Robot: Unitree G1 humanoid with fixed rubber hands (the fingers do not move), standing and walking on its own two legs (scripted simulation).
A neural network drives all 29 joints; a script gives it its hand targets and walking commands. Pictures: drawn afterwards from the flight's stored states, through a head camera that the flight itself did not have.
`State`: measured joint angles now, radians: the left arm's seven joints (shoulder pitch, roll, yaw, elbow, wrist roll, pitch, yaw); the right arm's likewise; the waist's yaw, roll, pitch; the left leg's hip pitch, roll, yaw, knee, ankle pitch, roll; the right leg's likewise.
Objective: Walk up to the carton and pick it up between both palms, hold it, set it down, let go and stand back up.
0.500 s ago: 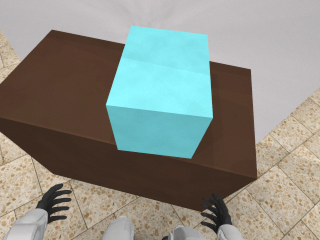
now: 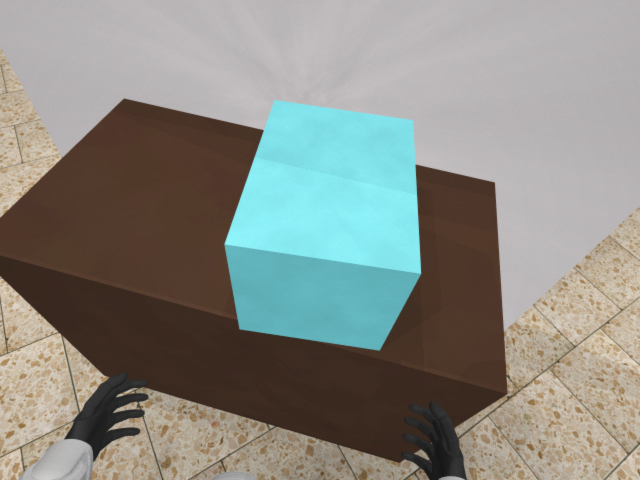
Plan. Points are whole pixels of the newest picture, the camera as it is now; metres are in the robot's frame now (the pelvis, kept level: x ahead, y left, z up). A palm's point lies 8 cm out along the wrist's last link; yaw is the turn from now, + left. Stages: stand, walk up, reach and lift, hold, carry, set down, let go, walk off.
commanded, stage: reach and lift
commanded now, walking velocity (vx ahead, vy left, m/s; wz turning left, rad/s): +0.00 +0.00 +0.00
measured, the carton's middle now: (326, 224) +0.47 +0.02 +0.00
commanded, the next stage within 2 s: none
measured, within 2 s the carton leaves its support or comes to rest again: neither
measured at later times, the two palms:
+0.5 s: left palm (93, 411) +0.18 +0.28 -0.05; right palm (453, 438) +0.18 -0.15 -0.04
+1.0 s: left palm (80, 399) +0.18 +0.29 -0.01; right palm (452, 421) +0.19 -0.14 -0.01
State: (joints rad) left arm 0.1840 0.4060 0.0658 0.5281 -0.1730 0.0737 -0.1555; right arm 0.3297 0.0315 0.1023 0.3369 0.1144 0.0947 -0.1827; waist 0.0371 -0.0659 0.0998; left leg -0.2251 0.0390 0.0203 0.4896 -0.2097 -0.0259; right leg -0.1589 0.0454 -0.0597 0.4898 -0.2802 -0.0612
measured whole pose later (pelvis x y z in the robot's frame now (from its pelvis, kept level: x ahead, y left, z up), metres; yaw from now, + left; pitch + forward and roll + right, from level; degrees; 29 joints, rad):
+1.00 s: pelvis +0.02 +0.03 +0.00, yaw +0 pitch -7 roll -1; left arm 0.30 0.36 -0.04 0.37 -0.26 -0.28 -0.09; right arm 0.34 -0.04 0.05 0.33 0.15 -0.25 -0.10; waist 0.06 -0.05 0.06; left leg -0.10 0.01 0.04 0.47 -0.25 0.01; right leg -0.01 0.02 -0.04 0.42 -0.28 -0.02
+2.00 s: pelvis +0.04 +0.02 +0.01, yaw -1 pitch -3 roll +0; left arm -0.19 0.39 0.13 0.27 -0.25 0.23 -0.11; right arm -0.13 -0.14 0.08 0.27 0.31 0.12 -0.22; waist 0.02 -0.05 0.04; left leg -0.12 0.03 0.04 0.40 -0.23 -0.01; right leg -0.02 0.04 -0.03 0.32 -0.25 -0.03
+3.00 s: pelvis +0.02 +0.03 +0.00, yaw +0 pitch +9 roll -2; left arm -0.69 0.36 0.02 1.06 -0.21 -0.09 -0.04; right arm -0.63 -0.12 -0.06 0.95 0.21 -0.03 -0.15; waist -0.01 -0.03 -0.10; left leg -0.45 0.03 0.01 0.52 -0.22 0.01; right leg -0.33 0.04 -0.07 0.42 -0.24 -0.02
